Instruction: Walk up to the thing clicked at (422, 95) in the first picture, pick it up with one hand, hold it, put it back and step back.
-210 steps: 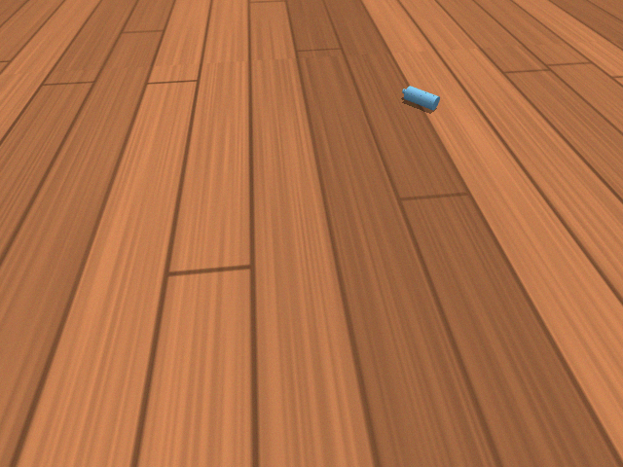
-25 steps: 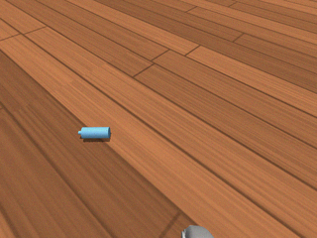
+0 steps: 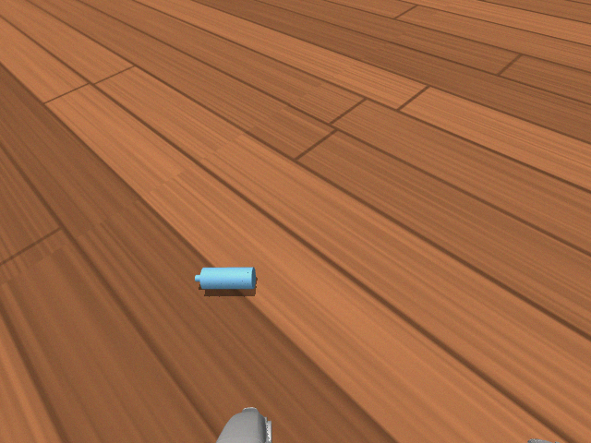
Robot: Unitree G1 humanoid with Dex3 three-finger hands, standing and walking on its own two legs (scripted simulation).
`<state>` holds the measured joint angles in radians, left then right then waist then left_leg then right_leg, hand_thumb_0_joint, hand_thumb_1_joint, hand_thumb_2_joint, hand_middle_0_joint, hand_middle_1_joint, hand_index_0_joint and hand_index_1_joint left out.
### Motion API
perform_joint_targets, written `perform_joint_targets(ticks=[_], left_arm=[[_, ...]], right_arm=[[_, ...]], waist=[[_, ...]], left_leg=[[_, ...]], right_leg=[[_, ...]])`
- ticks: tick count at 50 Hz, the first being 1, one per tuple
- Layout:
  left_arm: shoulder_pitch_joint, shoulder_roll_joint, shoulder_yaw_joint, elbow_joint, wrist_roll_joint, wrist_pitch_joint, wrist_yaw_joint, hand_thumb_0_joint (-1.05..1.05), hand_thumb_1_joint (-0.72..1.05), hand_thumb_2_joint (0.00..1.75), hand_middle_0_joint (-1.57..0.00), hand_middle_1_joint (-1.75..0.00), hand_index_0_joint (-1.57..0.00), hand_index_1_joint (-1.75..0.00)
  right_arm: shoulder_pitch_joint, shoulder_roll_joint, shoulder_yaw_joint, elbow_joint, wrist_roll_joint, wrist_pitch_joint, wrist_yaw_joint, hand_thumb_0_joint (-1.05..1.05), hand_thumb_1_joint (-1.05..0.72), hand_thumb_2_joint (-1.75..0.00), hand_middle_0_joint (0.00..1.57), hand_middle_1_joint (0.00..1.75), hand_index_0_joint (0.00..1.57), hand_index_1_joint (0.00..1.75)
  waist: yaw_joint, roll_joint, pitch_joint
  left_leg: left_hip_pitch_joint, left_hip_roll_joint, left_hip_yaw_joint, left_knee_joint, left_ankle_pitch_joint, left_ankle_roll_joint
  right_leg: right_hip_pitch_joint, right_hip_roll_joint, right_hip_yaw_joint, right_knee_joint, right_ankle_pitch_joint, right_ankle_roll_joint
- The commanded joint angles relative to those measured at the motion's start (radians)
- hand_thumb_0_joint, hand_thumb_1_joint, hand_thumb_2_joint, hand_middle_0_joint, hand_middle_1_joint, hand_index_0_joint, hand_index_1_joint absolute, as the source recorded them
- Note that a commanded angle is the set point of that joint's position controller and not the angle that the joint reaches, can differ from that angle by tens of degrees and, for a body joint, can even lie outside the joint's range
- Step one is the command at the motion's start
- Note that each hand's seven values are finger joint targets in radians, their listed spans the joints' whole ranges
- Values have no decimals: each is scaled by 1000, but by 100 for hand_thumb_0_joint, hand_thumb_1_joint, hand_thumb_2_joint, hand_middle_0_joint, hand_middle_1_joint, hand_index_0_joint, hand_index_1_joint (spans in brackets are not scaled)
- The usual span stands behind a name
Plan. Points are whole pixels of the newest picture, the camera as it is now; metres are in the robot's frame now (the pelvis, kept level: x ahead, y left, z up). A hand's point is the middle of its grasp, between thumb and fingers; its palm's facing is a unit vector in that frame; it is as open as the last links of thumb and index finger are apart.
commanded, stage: walk up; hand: left
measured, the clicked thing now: (224, 278) +0.78 +0.37 -0.71
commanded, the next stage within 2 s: stand in 1.90 s
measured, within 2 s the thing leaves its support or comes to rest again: neither
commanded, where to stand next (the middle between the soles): +0.29 +0.12 m, yaw -3 degrees
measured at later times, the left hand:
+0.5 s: hand (88, 380) +0.23 +0.38 -0.13, palm faces -0.09 -0.88 -0.47, open 7.4 cm
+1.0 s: hand (91, 354) +0.29 +0.41 -0.16, palm faces -0.06 -0.93 -0.35, open 7.4 cm
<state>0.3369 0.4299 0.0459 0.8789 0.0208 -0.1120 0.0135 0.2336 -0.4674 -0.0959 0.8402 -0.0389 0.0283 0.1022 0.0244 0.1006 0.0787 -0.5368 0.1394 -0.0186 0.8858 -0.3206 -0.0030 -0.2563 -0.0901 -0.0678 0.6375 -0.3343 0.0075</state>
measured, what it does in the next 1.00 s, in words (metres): walks ahead: left foot, then right foot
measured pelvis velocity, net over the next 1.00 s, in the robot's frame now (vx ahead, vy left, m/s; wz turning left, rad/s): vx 0.20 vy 0.15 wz -0.05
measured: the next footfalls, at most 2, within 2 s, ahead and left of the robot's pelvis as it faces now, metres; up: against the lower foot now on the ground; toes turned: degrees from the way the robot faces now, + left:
left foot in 0.08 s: +0.16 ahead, +0.20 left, +0.00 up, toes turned +6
right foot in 0.46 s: +0.27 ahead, +0.00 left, +0.00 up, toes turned -4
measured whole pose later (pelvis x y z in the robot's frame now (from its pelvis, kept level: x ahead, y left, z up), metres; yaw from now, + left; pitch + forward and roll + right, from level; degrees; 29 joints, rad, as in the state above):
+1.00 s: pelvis +0.20 +0.15 +0.00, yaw -3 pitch -2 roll +0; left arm 0.15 0.40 0.02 1.01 0.01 0.01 -0.02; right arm 0.13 -0.38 0.00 0.99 0.00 -0.03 0.00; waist 0.01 -0.02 0.09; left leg -0.35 0.05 0.01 0.69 -0.30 -0.02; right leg -0.33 -0.04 -0.01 0.69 -0.32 0.02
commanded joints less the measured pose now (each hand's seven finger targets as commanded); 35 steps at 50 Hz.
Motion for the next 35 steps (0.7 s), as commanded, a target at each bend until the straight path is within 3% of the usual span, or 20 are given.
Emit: perform_joint_targets(ticks=[1,3,4,5,6,7,9,11,15,18,21,22,23,24,25,27,30,32,33,35], left_arm=[[-38,349,99,-64,-6,-13,25,0,90,90,-20,-30,-20,-30],[-91,312,84,-74,3,4,28,0,90,90,-20,-30,-20,-30],[-31,230,54,-65,4,11,25,0,90,90,-20,-30,-20,-30],[-17,142,28,-86,-19,12,26,0,90,90,-20,-30,-20,-30],[-63,235,43,-73,-22,16,42,0,90,90,-20,-30,-20,-30],[-66,266,42,-56,-25,15,43,0,90,90,-20,-30,-20,-30],[20,263,52,9,-36,7,26,0,90,90,-20,-30,-20,-30],[67,245,55,44,-29,9,10,0,90,90,-20,-30,-20,-30],[-14,218,60,1,-15,10,-7,0,90,90,-20,-30,-20,-30],[-14,196,57,-15,-11,6,-6,0,90,90,-20,-30,-20,-30],[19,166,55,-9,-8,5,2,0,90,90,-20,-30,-20,-30],[60,186,64,0,-6,0,10,0,90,90,-20,-30,-20,-30],[114,239,82,1,2,-5,21,0,90,90,-20,-30,-20,-30],[113,322,94,-26,-1,-10,27,0,90,90,-20,-30,-20,-30],[77,333,89,-33,-21,3,25,0,90,90,-20,-30,-20,-30],[24,293,79,-52,-27,10,29,0,90,90,-20,-30,-20,-30],[-64,250,59,-72,-11,18,24,0,90,90,-20,-30,-20,-30],[-111,227,49,-73,2,29,15,0,90,90,-20,-30,-20,-30],[-121,224,48,-67,2,37,11,0,90,90,-20,-30,-20,-30],[-165,207,38,-63,-10,61,5,0,90,90,-20,-30,-20,-30]], right_arm=[[10,-155,-66,-78,2,-37,2,0,-90,-90,20,30,20,30],[160,-182,-89,-23,1,-40,-5,0,-90,-90,20,30,20,30],[255,-238,-110,9,-3,-46,-17,0,-90,-90,20,30,20,30],[271,-327,-119,-25,-12,-56,-30,0,-90,-90,20,30,20,30],[197,-370,-123,-47,20,-56,-32,0,-90,-90,20,30,20,30],[125,-330,-111,-66,21,-53,-38,0,-90,-90,20,30,20,30],[46,-252,-79,-90,20,-64,-51,0,-90,-90,20,30,20,30],[38,-234,-62,-86,25,-74,-51,0,-90,-90,20,30,20,30],[97,-228,-52,-89,14,-78,-48,0,-90,-90,20,30,20,30],[86,-219,-43,-102,19,-73,-51,0,-90,-90,20,30,20,30],[37,-190,-22,-115,27,-66,-61,0,-90,-90,20,30,20,30],[41,-156,-7,-119,35,-67,-66,0,-90,-90,20,30,20,30],[67,-108,11,-120,47,-71,-71,0,-90,-90,20,30,20,30],[108,-66,27,-131,45,-70,-72,0,-90,-90,20,30,20,30],[82,-174,-8,-108,32,-49,-90,0,-90,-90,20,30,20,30],[68,-179,-15,-81,32,-39,-98,0,-90,-90,20,30,20,30],[152,-145,-11,-15,36,-44,-94,0,-90,-90,20,30,20,30],[155,-109,-1,16,44,-48,-91,0,-90,-90,20,30,20,30],[126,-104,1,27,44,-52,-91,0,-90,-90,20,30,20,30],[137,-103,0,58,41,-69,-104,0,-90,-90,20,30,20,30]], waist=[[-37,-273,-51],[-142,-141,-95],[-181,86,-133],[-182,346,-80],[-155,232,-53],[-113,100,-8],[-49,71,7],[-34,111,-11],[-63,74,6],[-47,50,-20],[7,-33,-39],[37,-92,-85],[76,-225,-127],[45,-375,-173],[42,-244,-141],[24,-146,-57],[-32,-236,-73],[-39,-293,-95],[-30,-304,-97],[-59,-259,-128]], left_leg=[[165,-21,81,-124,24,12],[438,-78,113,-225,6,23],[572,-77,22,-325,-158,53],[531,174,-468,-595,-377,113],[413,283,-651,-685,-465,238],[347,254,-530,-654,-440,253],[310,157,-346,-575,-322,220],[276,125,-223,-551,-157,221],[282,154,-201,-571,-52,277],[299,149,-166,-528,43,262],[189,105,-61,-385,215,203],[153,71,-25,-270,319,158],[100,-6,39,-48,311,101],[-83,-132,80,155,-141,40],[-114,-125,0,241,-307,38],[-127,-77,-70,280,-265,28],[41,-80,-15,132,-148,17],[170,-92,33,-51,-99,7],[225,-103,53,-115,-44,5],[354,-139,93,-297,124,3]], right_leg=[[-108,-174,144,-194,24,-207],[-279,-128,79,25,-48,-159],[-378,-50,0,332,-19,-115],[-574,115,7,593,-221,-50],[-568,63,85,650,-245,-70],[-557,29,125,680,-175,-66],[-480,-24,115,585,-71,-61],[-374,-33,62,441,-57,-41],[-314,-12,25,259,-57,-28],[-245,17,13,155,-3,-39],[-10,70,-17,-7,139,-48],[127,82,11,-75,170,-58],[211,-17,192,-187,117,-92],[336,-293,618,-274,151,-213],[263,-370,720,-279,148,-340],[154,-316,539,-257,219,-332],[-7,-189,289,-203,296,-242],[-89,-138,186,-160,342,-216],[-131,-125,162,-129,301,-207],[-174,-88,125,0,236,-166]])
